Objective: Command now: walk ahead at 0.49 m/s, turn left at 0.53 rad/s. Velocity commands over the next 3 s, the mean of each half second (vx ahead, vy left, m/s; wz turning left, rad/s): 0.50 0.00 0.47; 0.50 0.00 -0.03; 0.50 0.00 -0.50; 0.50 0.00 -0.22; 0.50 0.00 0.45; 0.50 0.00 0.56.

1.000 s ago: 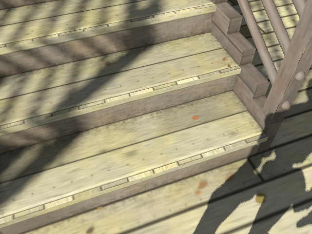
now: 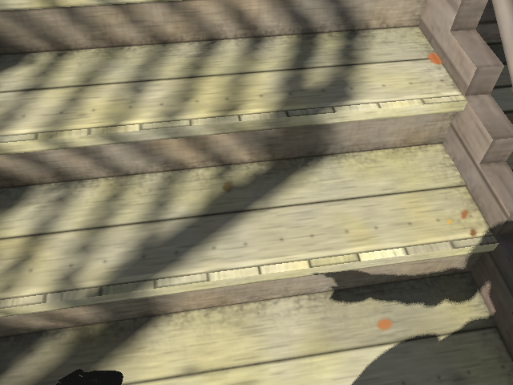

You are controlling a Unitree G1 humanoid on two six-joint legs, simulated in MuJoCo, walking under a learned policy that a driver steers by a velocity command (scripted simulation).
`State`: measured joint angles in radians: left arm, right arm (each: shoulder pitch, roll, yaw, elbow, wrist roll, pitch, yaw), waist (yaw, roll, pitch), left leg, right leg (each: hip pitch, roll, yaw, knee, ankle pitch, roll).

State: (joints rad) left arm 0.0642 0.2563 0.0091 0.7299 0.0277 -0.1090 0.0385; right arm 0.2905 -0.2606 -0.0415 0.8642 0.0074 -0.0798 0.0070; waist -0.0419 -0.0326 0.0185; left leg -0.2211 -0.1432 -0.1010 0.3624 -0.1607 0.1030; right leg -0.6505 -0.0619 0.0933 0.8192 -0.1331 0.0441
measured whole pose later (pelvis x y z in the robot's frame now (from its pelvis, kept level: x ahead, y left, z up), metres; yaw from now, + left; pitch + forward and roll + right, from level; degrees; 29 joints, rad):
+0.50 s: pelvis +0.20 -0.01 +0.00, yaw +16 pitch +4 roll +1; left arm 0.54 0.16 -0.01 0.95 0.01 -0.03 0.04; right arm 0.01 -0.08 0.10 0.50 0.01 -0.03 0.02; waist 0.06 0.05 0.04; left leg -1.33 0.05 -0.05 2.04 -0.26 -0.03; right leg -0.15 -0.02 -0.12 0.37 -0.30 -0.03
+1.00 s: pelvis +0.43 +0.08 +0.16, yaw +11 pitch +2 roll -1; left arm 0.10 0.07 -0.09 0.69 -0.01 -0.02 -0.01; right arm 0.52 -0.08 0.07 1.10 -0.05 -0.06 0.03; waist -0.02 -0.04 -0.10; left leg -0.17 0.04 0.17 0.51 -0.38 0.03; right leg -1.41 0.02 0.09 2.08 0.08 -0.10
